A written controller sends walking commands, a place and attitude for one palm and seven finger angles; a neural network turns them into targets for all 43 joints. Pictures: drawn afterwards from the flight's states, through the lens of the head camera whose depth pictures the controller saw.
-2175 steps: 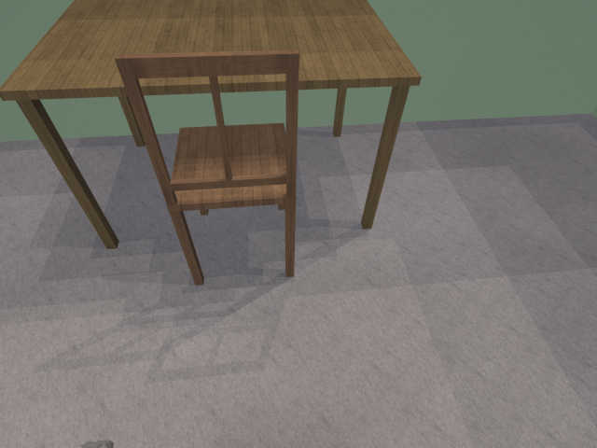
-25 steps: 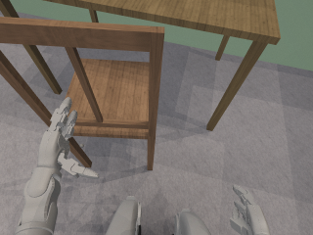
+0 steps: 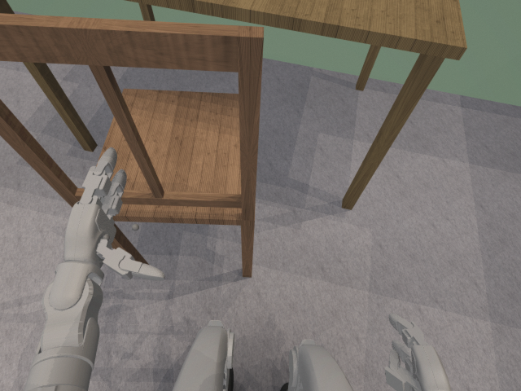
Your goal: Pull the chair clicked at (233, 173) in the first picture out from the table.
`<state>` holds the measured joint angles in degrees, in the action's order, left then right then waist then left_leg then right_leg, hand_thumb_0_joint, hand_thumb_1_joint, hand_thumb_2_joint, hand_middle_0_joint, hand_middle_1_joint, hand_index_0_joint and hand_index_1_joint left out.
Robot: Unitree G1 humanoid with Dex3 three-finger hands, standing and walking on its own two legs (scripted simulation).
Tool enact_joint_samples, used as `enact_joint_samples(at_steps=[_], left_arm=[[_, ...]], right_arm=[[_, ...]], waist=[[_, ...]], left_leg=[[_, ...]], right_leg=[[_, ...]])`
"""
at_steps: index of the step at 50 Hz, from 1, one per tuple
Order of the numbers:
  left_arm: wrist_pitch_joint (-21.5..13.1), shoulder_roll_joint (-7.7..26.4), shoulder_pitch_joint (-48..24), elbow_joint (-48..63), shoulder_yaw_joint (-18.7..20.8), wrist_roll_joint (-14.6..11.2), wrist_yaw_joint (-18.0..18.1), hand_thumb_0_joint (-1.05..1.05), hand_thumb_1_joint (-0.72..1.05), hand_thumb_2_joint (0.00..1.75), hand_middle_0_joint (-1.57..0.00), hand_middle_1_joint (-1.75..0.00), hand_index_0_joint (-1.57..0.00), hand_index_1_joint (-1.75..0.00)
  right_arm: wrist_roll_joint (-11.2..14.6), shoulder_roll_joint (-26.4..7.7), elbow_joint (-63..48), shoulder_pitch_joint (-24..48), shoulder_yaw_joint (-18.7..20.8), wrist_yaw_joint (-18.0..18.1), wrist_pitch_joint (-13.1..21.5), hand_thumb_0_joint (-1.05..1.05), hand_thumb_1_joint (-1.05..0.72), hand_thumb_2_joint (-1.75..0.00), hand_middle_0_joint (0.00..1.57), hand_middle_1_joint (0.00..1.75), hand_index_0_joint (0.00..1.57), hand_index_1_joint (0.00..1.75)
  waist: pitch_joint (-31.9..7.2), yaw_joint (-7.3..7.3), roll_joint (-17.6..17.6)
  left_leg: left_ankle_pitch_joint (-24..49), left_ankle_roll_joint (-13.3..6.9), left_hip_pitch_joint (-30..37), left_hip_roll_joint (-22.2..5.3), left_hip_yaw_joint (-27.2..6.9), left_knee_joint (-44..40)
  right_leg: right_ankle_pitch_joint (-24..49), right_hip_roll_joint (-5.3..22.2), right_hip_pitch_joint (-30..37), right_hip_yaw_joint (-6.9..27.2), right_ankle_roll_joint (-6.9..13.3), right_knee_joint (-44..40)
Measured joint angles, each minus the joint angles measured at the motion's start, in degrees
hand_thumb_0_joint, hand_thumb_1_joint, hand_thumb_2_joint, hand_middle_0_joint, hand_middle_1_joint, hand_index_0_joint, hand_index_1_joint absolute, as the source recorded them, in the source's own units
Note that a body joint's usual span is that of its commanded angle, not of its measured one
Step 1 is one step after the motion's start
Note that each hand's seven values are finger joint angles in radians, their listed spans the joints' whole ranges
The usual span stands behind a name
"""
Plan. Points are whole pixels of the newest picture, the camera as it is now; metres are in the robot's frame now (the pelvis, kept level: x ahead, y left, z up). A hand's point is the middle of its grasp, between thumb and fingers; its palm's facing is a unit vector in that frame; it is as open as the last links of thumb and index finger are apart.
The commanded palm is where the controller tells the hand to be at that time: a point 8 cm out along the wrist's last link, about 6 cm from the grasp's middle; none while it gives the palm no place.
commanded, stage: aim the fingers beside a spindle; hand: left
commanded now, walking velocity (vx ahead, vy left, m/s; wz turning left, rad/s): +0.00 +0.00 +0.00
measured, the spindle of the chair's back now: (136, 145) +0.47 +0.24 +0.05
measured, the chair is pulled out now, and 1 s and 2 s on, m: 0.19 0.19 0.19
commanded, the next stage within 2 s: push the fingers through the gap in 0.50 s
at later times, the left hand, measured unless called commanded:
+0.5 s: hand (130, 230) +0.33 +0.21 +0.04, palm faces +0.04 -1.00 -0.04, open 16.9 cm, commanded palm +0.30 +0.26 +0.04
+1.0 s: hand (145, 206) +0.37 +0.20 +0.04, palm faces +0.04 -1.00 -0.05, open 16.9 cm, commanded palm +0.35 +0.25 +0.04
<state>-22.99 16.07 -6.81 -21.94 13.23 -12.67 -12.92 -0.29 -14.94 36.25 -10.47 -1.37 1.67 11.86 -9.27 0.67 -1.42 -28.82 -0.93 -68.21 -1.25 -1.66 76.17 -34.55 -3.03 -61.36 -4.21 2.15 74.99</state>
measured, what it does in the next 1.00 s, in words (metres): stands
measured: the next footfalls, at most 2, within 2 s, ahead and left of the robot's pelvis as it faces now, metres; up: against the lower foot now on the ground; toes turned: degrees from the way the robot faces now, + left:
none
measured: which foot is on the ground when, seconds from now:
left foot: down 0.00-1.00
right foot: down 0.00-1.00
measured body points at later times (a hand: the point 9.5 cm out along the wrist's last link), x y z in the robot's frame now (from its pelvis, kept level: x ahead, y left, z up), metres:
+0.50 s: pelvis +0.00 +0.00 +0.00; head +0.10 +0.02 +0.44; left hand +0.32 +0.27 +0.04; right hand +0.17 -0.25 -0.09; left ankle +0.06 +0.11 -0.61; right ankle +0.01 -0.10 -0.61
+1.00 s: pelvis +0.00 +0.00 +0.00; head +0.10 +0.02 +0.44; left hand +0.36 +0.25 +0.04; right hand +0.16 -0.25 -0.10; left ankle +0.06 +0.11 -0.61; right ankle +0.01 -0.10 -0.61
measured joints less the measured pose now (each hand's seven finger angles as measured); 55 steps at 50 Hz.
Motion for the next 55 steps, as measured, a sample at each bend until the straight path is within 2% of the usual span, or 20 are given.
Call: enact_joint_samples(at_steps=[13, 22, 27, 32, 42, 48, 55], left_arm=[[-0.55, -0.1, 0.41, -0.13, 0.23, -0.15, 0.22, -0.01, -0.5, 0.3, -0.06, -0.08, -0.07, -0.08], [-0.16, 0.53, 0.25, -0.93, 1.25, -0.79, -1.08, -0.01, -0.5, 0.3, -0.06, -0.08, -0.07, -0.08], [-0.4, 0.16, 1.69, 0.86, 0.25, -1.12, -1.04, -0.01, -0.5, 0.3, -0.06, -0.08, -0.06, -0.08], [-0.36, -0.4, 1.88, 0.76, -0.57, -0.41, -0.6, -0.01, -0.5, 0.3, -0.06, -0.08, -0.06, -0.08], [-0.4, 0.03, -4.26, -2.85, -0.75, 0.98, 0.82, -0.01, -0.5, 0.3, -0.06, -0.08, -0.06, -0.08], [0.99, 0.46, -7.82, -6.28, -0.02, 1.54, 1.26, -0.01, -0.5, 0.3, -0.06, -0.08, -0.07, -0.08], [-0.05, 1.19, -10.89, -10.45, 1.66, 2.06, 1.66, -0.01, -0.5, 0.3, -0.06, -0.08, -0.07, -0.08]], right_arm=[[0.16, -0.14, 0.2, -0.35, 0.01, 0.24, -0.45, 0.02, -0.9, -0.9, 0.2, 0.3, 0.2, 0.3], [0.26, -0.15, -0.05, -0.08, -0.02, 0.33, -0.62, 0.02, -0.9, -0.9, 0.2, 0.29, 0.2, 0.3], [0.35, -0.24, -0.28, -0.26, 0.15, 0.12, -0.44, 0.02, -0.9, -0.9, 0.2, 0.29, 0.2, 0.3], [0.24, -0.22, -0.26, -0.04, -0.06, 0.19, -0.43, 0.02, -0.9, -0.9, 0.2, 0.29, 0.2, 0.3], [0.03, -0.09, 0.43, 0.59, -0.3, 0.41, -0.04, 0.01, -0.9, -0.9, 0.21, 0.3, 0.2, 0.3], [0.08, 0.09, 0.5, -0.17, -0.44, 0.25, -0.83, 0.01, -0.9, -0.9, 0.21, 0.3, 0.2, 0.3], [-0.02, -0.12, 1.13, -1.61, -0.19, -0.07, -1.73, 0.01, -0.9, -0.9, 0.21, 0.3, 0.2, 0.3]], waist=[[0.06, 0.08, -0.06], [-0.1, 0.24, 0.12], [-0.07, 0.08, -0.12], [-0.28, -0.04, -0.06], [-0.13, 0.04, -0.25], [-0.25, 0.64, -0.3], [-0.49, 1.27, -0.14]], left_leg=[[0.25, 0.07, -0.09, -0.08, 0.03, -0.16], [0.13, 0.03, -0.18, -0.2, 0.03, 0.01], [0.11, -0.08, 0.29, -0.06, -0.04, -0.17], [0.19, -0.2, 0.21, 0.06, -0.02, -0.21], [0.27, -0.11, -1.29, 0.19, -0.38, 0.67], [0.47, -0.05, -1.25, 0.04, -0.07, 0.05], [0.4, 0.08, -1.45, -0.18, 0.23, -0.25]], right_leg=[[0.23, -0.09, -0.2, 0.06, 0.08, -0.04], [0.24, -0.22, -0.26, 0.1, 0.03, -0.02], [0.26, -0.11, 0.35, 0.03, -0.11, -0.37], [0.29, -0.01, 0.3, 0.05, -0.21, -0.4], [0.22, 0.08, -1.03, -0.33, -0.14, 0.45], [0.48, -0.03, -1.26, 0.01, -0.09, 0.05], [0.46, -0.23, -1.73, 0.34, 0.04, -0.01]])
